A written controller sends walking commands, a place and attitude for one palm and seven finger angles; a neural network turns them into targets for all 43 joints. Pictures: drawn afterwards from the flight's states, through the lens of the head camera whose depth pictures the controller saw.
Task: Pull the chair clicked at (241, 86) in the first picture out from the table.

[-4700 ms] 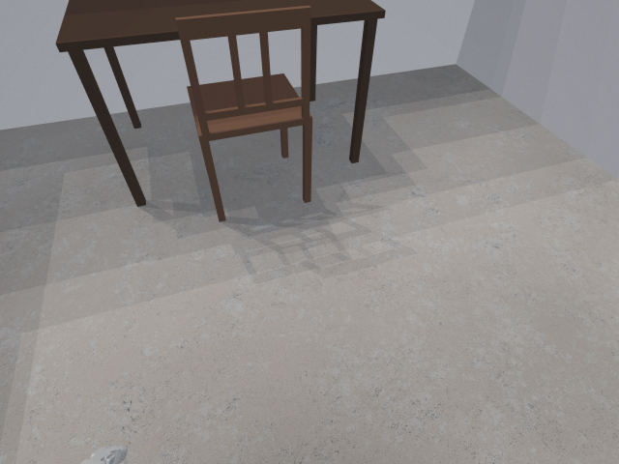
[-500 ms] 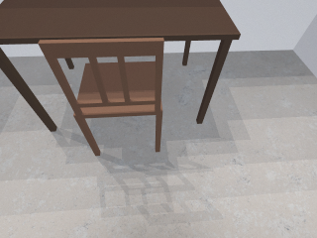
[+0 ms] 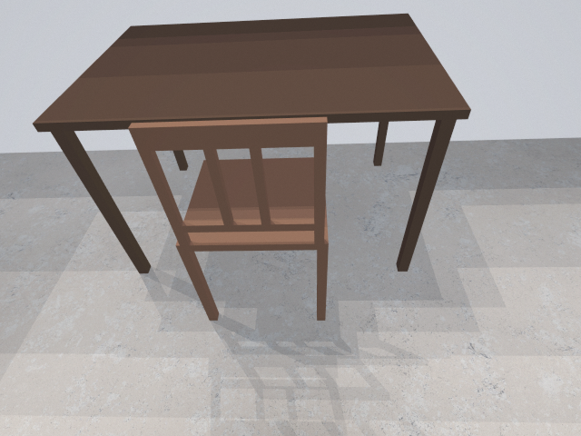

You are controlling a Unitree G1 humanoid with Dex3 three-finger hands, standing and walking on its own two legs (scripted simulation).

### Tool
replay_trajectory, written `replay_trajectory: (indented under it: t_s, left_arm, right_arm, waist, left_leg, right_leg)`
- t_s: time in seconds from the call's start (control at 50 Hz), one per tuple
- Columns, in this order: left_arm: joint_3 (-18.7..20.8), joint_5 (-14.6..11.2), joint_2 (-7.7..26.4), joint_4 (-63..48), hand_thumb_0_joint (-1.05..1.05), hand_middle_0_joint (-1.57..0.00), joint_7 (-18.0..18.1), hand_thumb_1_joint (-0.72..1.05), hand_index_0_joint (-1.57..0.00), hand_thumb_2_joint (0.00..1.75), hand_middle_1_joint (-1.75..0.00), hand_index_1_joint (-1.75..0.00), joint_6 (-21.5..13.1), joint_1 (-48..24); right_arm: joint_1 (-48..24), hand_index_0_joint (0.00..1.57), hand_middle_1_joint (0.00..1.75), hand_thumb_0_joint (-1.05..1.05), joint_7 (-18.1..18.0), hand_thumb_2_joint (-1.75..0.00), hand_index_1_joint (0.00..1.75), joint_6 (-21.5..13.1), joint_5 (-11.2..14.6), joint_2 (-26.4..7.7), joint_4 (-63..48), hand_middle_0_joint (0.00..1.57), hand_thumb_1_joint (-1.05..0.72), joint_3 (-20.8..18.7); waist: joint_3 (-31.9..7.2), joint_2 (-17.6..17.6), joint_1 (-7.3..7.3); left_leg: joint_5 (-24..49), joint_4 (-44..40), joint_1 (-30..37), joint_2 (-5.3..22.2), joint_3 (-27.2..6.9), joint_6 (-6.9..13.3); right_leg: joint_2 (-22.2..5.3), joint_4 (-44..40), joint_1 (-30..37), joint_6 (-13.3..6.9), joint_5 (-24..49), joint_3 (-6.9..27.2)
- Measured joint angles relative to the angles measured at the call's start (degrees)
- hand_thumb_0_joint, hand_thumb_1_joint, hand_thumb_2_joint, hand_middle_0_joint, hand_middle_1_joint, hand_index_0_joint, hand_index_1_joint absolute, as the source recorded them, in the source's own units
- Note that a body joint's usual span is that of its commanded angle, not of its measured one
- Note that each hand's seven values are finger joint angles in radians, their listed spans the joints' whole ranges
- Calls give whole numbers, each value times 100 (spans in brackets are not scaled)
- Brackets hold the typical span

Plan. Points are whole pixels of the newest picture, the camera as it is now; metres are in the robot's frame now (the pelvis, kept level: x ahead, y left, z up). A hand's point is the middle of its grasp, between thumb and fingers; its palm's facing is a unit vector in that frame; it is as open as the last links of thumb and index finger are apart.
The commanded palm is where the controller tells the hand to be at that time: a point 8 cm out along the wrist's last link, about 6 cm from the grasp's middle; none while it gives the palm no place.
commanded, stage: take the last steps up to it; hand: left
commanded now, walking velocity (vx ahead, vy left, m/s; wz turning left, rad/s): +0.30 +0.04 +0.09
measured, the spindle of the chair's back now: (220, 188) +0.69 +0.23 -0.10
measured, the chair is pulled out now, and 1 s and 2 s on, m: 0.00 0.00 0.00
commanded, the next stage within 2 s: come to a stop and stand still in 0.54 s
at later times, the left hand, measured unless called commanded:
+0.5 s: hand out of the picture +0.06 +0.22 -0.18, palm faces +0.10 -0.98 -0.15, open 7.3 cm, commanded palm none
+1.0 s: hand (191, 345) +0.32 +0.23 -0.17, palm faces +0.03 -0.98 -0.20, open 7.3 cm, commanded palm none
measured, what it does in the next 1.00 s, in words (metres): walks ahead: left foot, then right foot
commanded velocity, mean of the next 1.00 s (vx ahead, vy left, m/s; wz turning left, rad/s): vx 0.05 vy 0.02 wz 0.00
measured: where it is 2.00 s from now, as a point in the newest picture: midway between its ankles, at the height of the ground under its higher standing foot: outside the picture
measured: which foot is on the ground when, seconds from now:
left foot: up 0.00-0.38, down 0.40-1.00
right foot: down 0.00-0.40, up 0.42-0.76, down 0.78-1.00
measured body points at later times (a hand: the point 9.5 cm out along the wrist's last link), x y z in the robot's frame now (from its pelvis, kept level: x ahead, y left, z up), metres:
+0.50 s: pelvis +0.15 +0.06 -0.01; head +0.18 +0.08 +0.44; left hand +0.06 +0.27 -0.17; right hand +0.24 -0.16 -0.15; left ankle +0.18 +0.16 -0.73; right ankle +0.03 -0.07 -0.66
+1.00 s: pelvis +0.23 +0.06 +0.00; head +0.27 +0.05 +0.44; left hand +0.32 +0.28 -0.15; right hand +0.23 -0.16 -0.17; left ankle +0.18 +0.17 -0.72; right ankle +0.30 -0.06 -0.73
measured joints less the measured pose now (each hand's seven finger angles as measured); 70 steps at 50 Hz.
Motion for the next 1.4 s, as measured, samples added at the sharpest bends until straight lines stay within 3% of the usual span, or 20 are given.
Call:
replay_trajectory:
  t_s: [0.06,0.14,0.26,0.36,0.4,0.46,0.5,0.54,0.66,0.8,0.9,0.98,1.04,1.08,1.12,1.16,1.2,1.26,1.3,1.4]
  left_arm:
    - [-15,-18,-126,129,0,-20,51,91,-20,90,-30,-30,-94,372]
    - [-69,-34,-278,436,0,-20,60,91,-20,90,-30,-30,-128,732]
    - [-98,-10,-420,763,0,-20,77,91,-20,90,-30,-30,-193,1050]
    - [-54,14,-387,958,0,-20,94,91,-20,90,-30,-30,-143,1171]
    - [-26,-11,-357,1020,0,-20,95,91,-20,90,-30,-30,-111,1240]
    - [14,-67,-211,1077,0,-20,99,91,-20,90,-30,-30,43,1006]
    - [68,-68,-105,1032,0,-20,104,91,-20,90,-30,-30,84,794]
    - [115,-55,-10,935,0,-20,88,91,-20,90,-30,-30,84,536]
    - [164,-27,109,456,0,-19,84,91,-20,90,-30,-30,88,-203]
    - [34,-30,26,245,0,-19,158,91,-20,90,-30,-30,24,-610]
    - [-100,-51,-174,363,0,-20,181,91,-20,90,-30,-30,75,-720]
    - [-21,-35,-189,308,-1,-20,245,92,-20,90,-30,-30,173,-908]
    - [49,-25,-138,273,-1,-20,257,92,-20,90,-30,-30,258,-968]
    - [115,-59,-51,286,-1,-20,263,92,-21,90,-30,-30,333,-932]
    - [78,-110,34,283,-1,-20,324,92,-21,90,-30,-30,338,-751]
    - [47,-71,118,273,-1,-20,295,92,-20,90,-30,-30,358,-512]
    - [34,-40,183,265,-1,-20,266,92,-20,90,-30,-30,451,-302]
    - [29,-15,205,198,0,-20,232,92,-20,90,-30,-30,583,-55]
    - [40,-6,211,131,0,-20,219,92,-20,90,-30,-30,561,92]
    - [21,-7,164,85,0,-20,207,91,-20,90,-30,-30,359,311]
  right_arm:
    - [55,20,30,1,80,-90,30,16,-31,-38,114,20,-91,-58]
    - [23,19,30,1,101,-90,30,-60,-19,-67,78,20,-91,-119]
    - [-185,19,30,0,116,-90,30,-67,0,-14,112,20,-91,-107]
    - [-536,19,30,1,135,-90,30,-176,12,119,48,20,-91,-31]
    - [-642,19,30,0,111,-90,30,-328,-14,163,-45,20,-91,12]
    - [-788,19,30,0,13,-90,30,-496,-19,328,-142,20,-91,58]
    - [-777,20,30,0,-80,-90,30,-543,23,417,-155,20,-92,48]
    - [-734,20,30,-1,-172,-90,30,-597,44,409,-145,20,-94,31]
    - [-404,20,30,-1,-204,-90,30,-589,28,327,53,20,-94,88]
    - [-134,20,30,0,-206,-90,30,-358,22,420,321,20,-92,164]
    - [-208,20,30,0,-223,-90,30,-141,134,399,322,20,-91,66]
    - [-278,19,30,0,-231,-90,30,-28,142,423,274,20,-91,22]
    - [-303,19,30,0,-226,-90,30,-13,134,402,214,20,-91,-12]
    - [-288,19,30,0,-230,-90,30,-49,101,421,201,20,-91,-17]
    - [-213,19,30,0,-202,-90,30,-25,105,378,86,20,-91,-21]
    - [-129,19,30,0,-195,-90,30,-15,101,322,-89,20,-91,-52]
    - [-21,19,30,0,-170,-90,30,-29,64,269,-241,20,-91,-61]
    - [84,19,30,0,-122,-90,30,-17,-1,178,-423,20,-91,-40]
    - [53,19,30,0,-93,-90,30,11,-14,145,-474,20,-91,-2]
    - [-161,20,30,0,-93,-90,30,-46,11,125,-565,20,-91,110]
  waist:
    - [-51,-77,55]
    - [34,-124,-32]
    - [224,-186,69]
    - [345,-302,243]
    - [359,-348,245]
    - [462,-555,203]
    - [424,-630,177]
    - [361,-667,137]
    - [146,-613,93]
    - [167,-494,-36]
    - [270,-158,-253]
    - [468,-234,-194]
    - [577,-330,-139]
    - [617,-506,-97]
    - [544,-529,-61]
    - [405,-543,-123]
    - [211,-547,-156]
    - [-31,-372,-141]
    - [-98,-294,-100]
    - [-18,-247,52]
  left_leg:
    - [539,979,-573,112,144,-8]
    - [1271,1184,-1117,381,168,-120]
    - [1501,354,-1324,597,343,-165]
    - [1303,-850,-851,477,609,-2]
    - [1490,-1424,-423,373,689,89]
    - [1002,-1081,-323,263,840,99]
    - [923,-1305,-45,222,934,83]
    - [1010,-1678,263,158,994,84]
    - [1141,-2493,956,15,997,122]
    - [556,-2004,1202,45,955,-69]
    - [132,-1410,923,257,669,-262]
    - [-233,-920,575,265,509,-349]
    - [153,-1233,548,272,504,-364]
    - [649,-1484,628,181,624,-233]
    - [536,-1303,585,188,722,-91]
    - [390,-1146,570,139,784,-16]
    - [367,-1132,595,56,837,74]
    - [428,-1213,587,42,880,210]
    - [530,-1347,592,0,915,259]
    - [683,-1467,452,-154,1015,327]
  right_leg:
    - [-34,-531,361,-17,134,22]
    - [-48,-1176,787,15,327,-46]
    - [-80,-1541,1193,135,226,-192]
    - [-201,-1264,1331,357,-220,-228]
    - [-295,-593,1157,411,-633,-176]
    - [-374,1877,128,107,-1089,284]
    - [-322,3029,-557,10,-875,406]
    - [-335,3409,-1074,19,-535,384]
    - [-375,2411,-1690,141,35,295]
    - [-269,135,-878,183,998,316]
    - [-98,139,-831,34,635,122]
    - [-143,30,-884,34,778,53]
    - [-197,35,-978,103,880,60]
    - [-291,159,-1057,175,882,174]
    - [-272,162,-1062,233,934,269]
    - [-320,242,-1069,290,935,344]
    - [-377,364,-1100,239,774,424]
    - [-233,901,-1247,114,90,568]
    - [-120,1269,-1241,92,29,605]
    - [16,347,-666,53,304,591]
